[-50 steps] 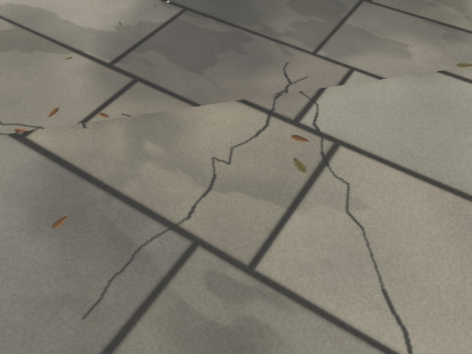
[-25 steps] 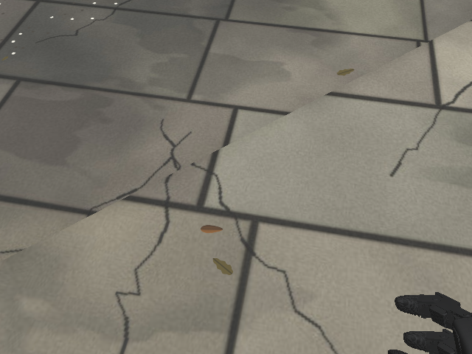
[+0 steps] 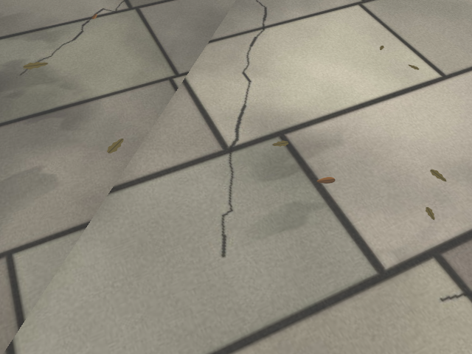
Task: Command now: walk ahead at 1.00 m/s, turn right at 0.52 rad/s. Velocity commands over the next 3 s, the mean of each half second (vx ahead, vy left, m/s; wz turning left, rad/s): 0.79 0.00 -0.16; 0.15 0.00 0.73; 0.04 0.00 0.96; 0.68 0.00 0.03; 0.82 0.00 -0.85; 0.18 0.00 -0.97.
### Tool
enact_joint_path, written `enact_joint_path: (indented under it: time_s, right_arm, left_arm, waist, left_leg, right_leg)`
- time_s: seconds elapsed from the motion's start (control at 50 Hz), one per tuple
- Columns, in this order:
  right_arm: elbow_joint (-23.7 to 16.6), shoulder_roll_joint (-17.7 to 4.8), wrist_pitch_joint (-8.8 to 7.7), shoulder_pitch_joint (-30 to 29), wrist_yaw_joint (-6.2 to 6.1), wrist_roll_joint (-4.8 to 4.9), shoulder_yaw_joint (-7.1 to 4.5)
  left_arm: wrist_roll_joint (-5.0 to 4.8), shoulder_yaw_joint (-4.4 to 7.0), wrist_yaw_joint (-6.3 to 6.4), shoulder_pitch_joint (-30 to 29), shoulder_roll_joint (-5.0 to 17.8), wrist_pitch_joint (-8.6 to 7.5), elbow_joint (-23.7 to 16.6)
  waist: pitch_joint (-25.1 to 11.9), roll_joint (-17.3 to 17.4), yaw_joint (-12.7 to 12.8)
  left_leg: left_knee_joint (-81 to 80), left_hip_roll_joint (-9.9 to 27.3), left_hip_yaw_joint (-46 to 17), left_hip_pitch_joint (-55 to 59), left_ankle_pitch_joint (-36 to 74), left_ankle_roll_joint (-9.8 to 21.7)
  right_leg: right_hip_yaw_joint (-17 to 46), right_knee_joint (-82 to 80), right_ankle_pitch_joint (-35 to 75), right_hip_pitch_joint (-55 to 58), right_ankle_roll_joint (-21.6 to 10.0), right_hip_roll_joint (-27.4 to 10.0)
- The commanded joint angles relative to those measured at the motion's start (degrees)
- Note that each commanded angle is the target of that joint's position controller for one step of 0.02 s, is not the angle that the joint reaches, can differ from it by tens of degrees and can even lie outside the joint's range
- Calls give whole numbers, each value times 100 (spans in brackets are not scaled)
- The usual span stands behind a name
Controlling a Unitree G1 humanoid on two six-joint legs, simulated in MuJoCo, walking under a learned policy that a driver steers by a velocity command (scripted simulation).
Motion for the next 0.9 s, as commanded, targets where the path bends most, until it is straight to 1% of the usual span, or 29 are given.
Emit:
enact_joint_path:
  time_s: [0.02,0.06,0.1,0.14,0.18,0.24,0.28,0.32,0.34,0.36,0.38,0.4,0.42,0.44,0.46,0.48,0.5,0.56,0.6,0.64,0.7,0.74,0.76,0.78,0.8,0.82,0.84,0.86,0.9]
  right_arm:
    - [-957,-915,-261,-642,-5,-5,-124]
    - [-788,-741,-32,-353,66,-183,-68]
    - [-856,-561,105,-546,153,-212,-31]
    - [-1188,-473,94,-1414,195,-157,34]
    - [-1309,-418,50,-1913,266,-93,72]
    - [-1358,-431,6,-2321,326,22,68]
    - [-1342,-450,-40,-2389,276,-55,56]
    - [-1143,-689,-120,-1741,184,-165,-52]
    - [-835,-859,-166,-775,128,-160,-134]
    - [-526,-1056,-210,208,58,-199,-202]
    - [-516,-1741,-268,606,33,193,-383]
    - [-329,-1467,-355,981,158,71,-321]
    - [-476,-1323,-299,483,155,114,-377]
    - [-608,-1118,-264,-284,141,223,-328]
    - [-697,-1008,-237,-780,132,254,-285]
    - [-743,-1026,-237,-860,103,203,-291]
    - [-746,-1121,-216,-884,83,112,-323]
    - [-881,-1204,-170,-1388,52,148,-391]
    - [-935,-1374,-45,-1359,-15,195,-491]
    - [-917,-1424,101,-1152,-71,291,-552]
    - [-993,-1289,307,-1064,-164,326,-572]
    - [-1148,-1141,400,-1301,-224,313,-562]
    - [-1199,-866,422,-1202,-218,294,-500]
    - [-1180,-374,442,-680,-194,182,-377]
    - [-1376,-580,396,5,-127,234,-386]
    - [-1241,-1075,415,40,-101,274,-513]
    - [-1171,-1366,498,-249,-125,316,-622]
    - [-1111,-1388,601,-364,-175,302,-674]
    - [-1229,-1174,699,-499,-184,261,-645]
  left_arm:
    - [-22,411,236,1335,1031,-148,172]
    - [-32,245,281,1044,658,-339,217]
    - [-121,189,227,1211,553,-483,375]
    - [-160,209,156,1407,595,-570,485]
    - [-210,221,93,1464,605,-635,515]
    - [-297,234,78,1799,754,-731,693]
    - [-237,222,125,2025,838,-692,883]
    - [-134,231,224,2131,998,-637,1011]
    - [-74,252,276,1933,1093,-577,1025]
    - [-100,249,318,1652,1078,-551,970]
    - [82,11,228,1729,206,-456,764]
    - [-263,-129,108,2694,-118,-526,986]
    - [-365,11,72,2285,610,-528,978]
    - [-362,25,65,1405,762,-540,584]
    - [-242,-4,98,829,686,-552,411]
    - [-143,27,149,532,683,-524,259]
    - [-138,24,174,672,575,-458,148]
    - [-156,-62,337,893,266,-318,27]
    - [-139,-103,382,604,191,-298,-47]
    - [-169,-66,375,245,294,-244,-154]
    - [-215,29,352,-152,498,-211,-350]
    - [-203,117,312,51,573,-285,-299]
    - [-146,177,321,276,689,-333,-237]
    - [-58,227,370,409,932,-307,-287]
    - [139,226,347,256,961,-207,-352]
    - [49,238,369,-102,745,-169,-511]
    - [-18,176,396,-293,438,-143,-563]
    - [-45,158,411,-438,364,-102,-582]
    - [-53,190,464,-565,441,-73,-536]
  waist:
    - [-588,629,505]
    - [-262,681,38]
    - [-11,470,-15]
    - [421,226,197]
    - [457,169,352]
    - [395,126,573]
    - [312,92,640]
    - [-280,-310,334]
    - [-745,-462,-164]
    - [-1135,-417,-709]
    - [-2317,1302,-652]
    - [-3697,2089,-439]
    - [-3525,1097,-513]
    - [-2283,601,-327]
    - [-1305,-73,-131]
    - [-804,-272,-26]
    - [-714,-137,243]
    - [-635,146,691]
    - [-929,361,610]
    - [-1159,537,481]
    - [-1133,720,397]
    - [-995,870,595]
    - [-1042,668,588]
    - [-1406,-479,324]
    - [-1800,-1640,-154]
    - [-1528,-1425,-111]
    - [-1130,-943,29]
    - [-976,-600,27]
    - [-740,-606,8]
  left_leg:
    - [572,274,-590,-3686,74,116]
    - [-97,466,-655,-2842,-90,40]
    - [-834,586,-563,-2862,-99,-49]
    - [-1916,634,-357,-3084,767,-44]
    - [-3045,459,-165,-2647,1978,72]
    - [-4047,128,65,-1987,3223,344]
    - [-4493,-254,283,-1976,3038,518]
    - [-4655,-755,304,-1246,2408,652]
    - [-4756,-805,185,-295,2461,717]
    - [-5010,-375,-113,815,3273,798]
    - [-3867,1033,-1329,2980,6029,1288]
    - [-4387,2064,-4118,4581,6073,2385]
    - [-4792,1726,-3874,3966,5083,2184]
    - [-5094,1439,-3119,2814,4737,1975]
    - [-5392,1189,-2734,1553,4862,1877]
    - [-5657,1009,-2524,583,5146,1871]
    - [-5847,936,-2457,-6,5149,1928]
    - [-6024,366,-1652,-1404,5077,1749]
    - [-5885,61,-1388,-1735,4961,1570]
    - [-5665,-7,-1558,-1538,4170,1342]
    - [-5327,-64,-2268,-1199,2540,1066]
    - [-4878,-245,-2575,-1200,1732,822]
    - [-4217,-556,-2411,-1437,919,570]
    - [-2635,-1155,-1580,-2194,-1417,266]
    - [-1664,-1183,-1194,-2868,-2102,108]
    - [-879,-737,-1081,-3128,-1653,-93]
    - [-515,-528,-970,-3278,-1147,-224]
    - [-326,-394,-897,-3205,-793,-319]
    - [-175,-282,-658,-3011,-335,-436]
  right_leg:
    - [3892,-2781,338,3331,-946,-2182]
    - [3084,-2986,769,1973,-754,-1771]
    - [2606,-3320,759,1477,-719,-1554]
    - [2161,-3666,1223,1249,-628,-1326]
    - [1657,-3792,1811,1183,-376,-1012]
    - [1519,-4163,2912,1738,-146,-1263]
    - [1314,-3538,4864,2676,85,-1291]
    - [1362,-2301,6701,3342,400,-1383]
    - [1316,-1173,6841,3237,539,-1343]
    - [1180,211,5948,2682,655,-1098]
    - [1104,2946,1287,953,1007,-460]
    - [2054,4687,-2061,-620,1191,318]
    - [2049,4817,-1670,-728,1164,-215]
    - [1590,4223,-1301,-1027,1175,-670]
    - [1284,3894,-1087,-1148,1247,-850]
    - [1192,3725,-990,-1014,1302,-908]
    - [1272,3623,-931,-734,1339,-967]
    - [1133,1743,-594,27,1516,-982]
    - [983,646,336,688,1639,-684]
    - [1116,-25,1057,885,1709,-530]
    - [1444,-840,1193,917,1715,-473]
    - [1461,-1653,1570,1294,1571,-578]
    - [1583,-2068,1998,1807,1340,-1048]
    - [2770,-1959,3310,2757,778,-2470]
    - [4390,-2325,3088,2911,-104,-3494]
    - [4327,-2450,2120,2660,-368,-3381]
    - [3386,-2438,1470,2311,-173,-2927]
    - [2782,-2457,1073,1991,44,-2545]
    - [1972,-2564,1436,1453,92,-2236]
